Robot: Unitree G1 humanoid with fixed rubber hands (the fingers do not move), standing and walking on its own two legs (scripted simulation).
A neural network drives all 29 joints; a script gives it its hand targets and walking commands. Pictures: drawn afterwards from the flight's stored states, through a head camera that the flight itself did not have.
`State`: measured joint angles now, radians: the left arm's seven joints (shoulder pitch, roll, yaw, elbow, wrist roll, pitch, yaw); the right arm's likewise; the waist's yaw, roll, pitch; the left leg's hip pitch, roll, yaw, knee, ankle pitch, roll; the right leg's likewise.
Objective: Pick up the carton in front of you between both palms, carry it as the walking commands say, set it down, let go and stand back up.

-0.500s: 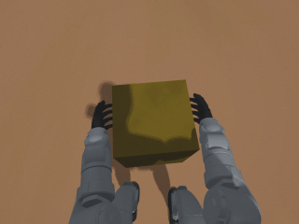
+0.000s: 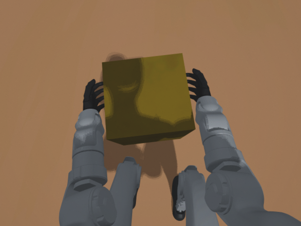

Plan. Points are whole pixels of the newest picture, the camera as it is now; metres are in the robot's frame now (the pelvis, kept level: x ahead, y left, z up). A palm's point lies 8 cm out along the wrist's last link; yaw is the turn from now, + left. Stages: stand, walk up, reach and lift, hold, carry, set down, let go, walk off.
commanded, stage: set down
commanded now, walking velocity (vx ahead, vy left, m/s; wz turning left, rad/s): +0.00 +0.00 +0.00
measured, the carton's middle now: (147, 107) +0.43 +0.07 -0.15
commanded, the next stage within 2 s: none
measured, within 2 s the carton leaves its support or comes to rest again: rests again in 1.62 s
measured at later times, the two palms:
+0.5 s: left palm (99, 116) +0.40 +0.25 -0.23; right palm (181, 103) +0.48 -0.04 -0.24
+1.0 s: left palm (101, 118) +0.42 +0.28 -0.36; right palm (170, 106) +0.51 -0.01 -0.37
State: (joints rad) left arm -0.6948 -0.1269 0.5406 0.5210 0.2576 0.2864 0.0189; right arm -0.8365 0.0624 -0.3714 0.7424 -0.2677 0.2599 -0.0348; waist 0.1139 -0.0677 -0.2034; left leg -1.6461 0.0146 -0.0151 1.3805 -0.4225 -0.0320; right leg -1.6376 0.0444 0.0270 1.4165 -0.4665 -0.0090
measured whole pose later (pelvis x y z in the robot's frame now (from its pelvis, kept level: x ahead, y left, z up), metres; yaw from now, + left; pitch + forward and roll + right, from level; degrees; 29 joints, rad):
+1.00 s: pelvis -0.04 +0.01 -0.21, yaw +1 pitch +42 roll +0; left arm -1.15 0.12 0.45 0.72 -0.01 0.23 0.10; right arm -1.37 -0.20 -0.07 1.00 -0.01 0.20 -0.15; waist 0.18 -0.04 0.19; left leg -2.32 -0.02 -0.03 2.08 -0.49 -0.04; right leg -2.30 0.07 0.03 2.12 -0.56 0.03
